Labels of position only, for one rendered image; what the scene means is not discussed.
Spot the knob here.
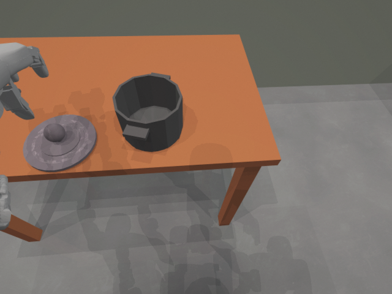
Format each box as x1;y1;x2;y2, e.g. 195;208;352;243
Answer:
43;123;66;142

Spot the lid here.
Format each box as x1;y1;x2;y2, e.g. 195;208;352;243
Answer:
23;115;97;172

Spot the table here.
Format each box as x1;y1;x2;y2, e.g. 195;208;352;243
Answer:
0;34;281;242

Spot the robot left hand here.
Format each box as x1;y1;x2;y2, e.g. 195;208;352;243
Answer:
0;42;49;120

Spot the pot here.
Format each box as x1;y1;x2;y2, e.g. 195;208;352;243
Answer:
112;72;183;152

